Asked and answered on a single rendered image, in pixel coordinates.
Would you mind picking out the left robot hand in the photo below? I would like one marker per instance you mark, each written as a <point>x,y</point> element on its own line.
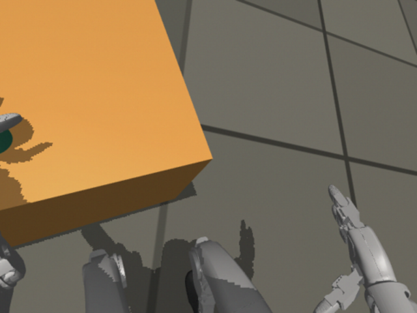
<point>9,120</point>

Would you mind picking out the bottle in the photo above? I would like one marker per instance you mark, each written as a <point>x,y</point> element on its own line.
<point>5,140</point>

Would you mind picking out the left robot arm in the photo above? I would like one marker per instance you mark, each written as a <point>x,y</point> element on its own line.
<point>12,269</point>

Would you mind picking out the right robot arm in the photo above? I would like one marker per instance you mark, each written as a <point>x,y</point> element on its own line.
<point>389,297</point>

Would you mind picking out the right robot foot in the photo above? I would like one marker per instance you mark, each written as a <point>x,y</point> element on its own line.
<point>191,292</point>

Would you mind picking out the right robot hand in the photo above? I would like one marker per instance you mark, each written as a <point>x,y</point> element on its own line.
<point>370,264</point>

